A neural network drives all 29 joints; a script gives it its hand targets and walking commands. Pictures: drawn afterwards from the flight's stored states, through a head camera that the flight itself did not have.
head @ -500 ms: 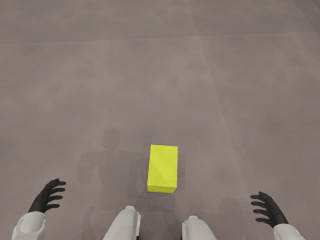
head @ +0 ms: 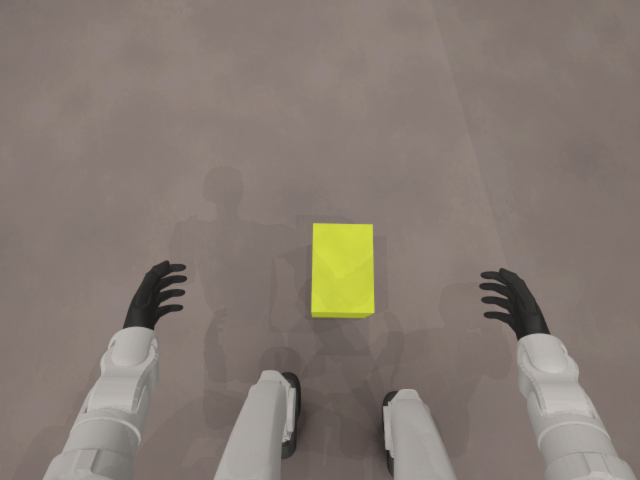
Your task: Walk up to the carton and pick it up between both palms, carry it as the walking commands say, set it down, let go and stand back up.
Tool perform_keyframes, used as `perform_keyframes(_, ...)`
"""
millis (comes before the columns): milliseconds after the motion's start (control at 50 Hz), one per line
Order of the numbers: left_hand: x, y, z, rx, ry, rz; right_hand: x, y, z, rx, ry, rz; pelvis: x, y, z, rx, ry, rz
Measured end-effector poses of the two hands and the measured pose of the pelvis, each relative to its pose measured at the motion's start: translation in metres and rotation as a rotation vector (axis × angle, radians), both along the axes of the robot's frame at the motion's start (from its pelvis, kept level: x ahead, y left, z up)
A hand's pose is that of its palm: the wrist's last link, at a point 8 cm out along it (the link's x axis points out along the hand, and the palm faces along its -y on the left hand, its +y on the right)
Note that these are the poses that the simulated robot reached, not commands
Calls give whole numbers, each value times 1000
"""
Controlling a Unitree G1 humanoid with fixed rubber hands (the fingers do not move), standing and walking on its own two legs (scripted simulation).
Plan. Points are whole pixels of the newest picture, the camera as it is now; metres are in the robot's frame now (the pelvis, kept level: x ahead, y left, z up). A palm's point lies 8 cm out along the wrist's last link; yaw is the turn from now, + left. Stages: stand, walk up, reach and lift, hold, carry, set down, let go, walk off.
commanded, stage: reach and lift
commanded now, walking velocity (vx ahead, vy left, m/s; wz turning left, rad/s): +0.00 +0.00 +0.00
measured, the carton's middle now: (340, 273) +0.45 -0.04 -0.60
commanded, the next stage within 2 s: none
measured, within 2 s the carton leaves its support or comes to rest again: neither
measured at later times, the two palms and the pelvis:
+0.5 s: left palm (232, 227) +0.44 +0.14 -0.16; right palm (495, 240) +0.43 -0.24 -0.15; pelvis -0.02 -0.01 -0.03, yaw -2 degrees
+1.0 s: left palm (256, 221) +0.47 +0.12 -0.22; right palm (460, 244) +0.44 -0.22 -0.23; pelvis -0.04 -0.01 -0.06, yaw -2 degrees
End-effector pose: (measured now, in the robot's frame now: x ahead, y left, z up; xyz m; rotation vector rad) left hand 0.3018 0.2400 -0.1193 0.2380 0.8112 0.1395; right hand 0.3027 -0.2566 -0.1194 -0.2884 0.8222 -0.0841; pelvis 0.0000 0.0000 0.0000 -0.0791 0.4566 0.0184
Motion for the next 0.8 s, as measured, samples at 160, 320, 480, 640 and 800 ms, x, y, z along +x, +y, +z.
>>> perform_keyframes(160,42,-39,-21,-61,-31,-23,33,-1,-7,18,-81,-52,-20,6,-10,-14,89,-9)
perform_keyframes(320,104,-74,-20,-99,-110,-48,80,2,-11,54,-131,-61,-26,2,-19,-12,155,-16)
perform_keyframes(480,136,-92,-38,-125,-129,-48,121,12,-30,106,-162,-55,-21,-5,-25,-4,235,-22)
perform_keyframes(640,164,-105,-48,-174,-156,-24,150,24,-45,152,-186,-81,-16,-11,-25,4,253,-23)
perform_keyframes(800,167,-102,-67,-177,-147,-15,147,32,-69,182,-158,-112,-15,-14,-27,8,273,-25)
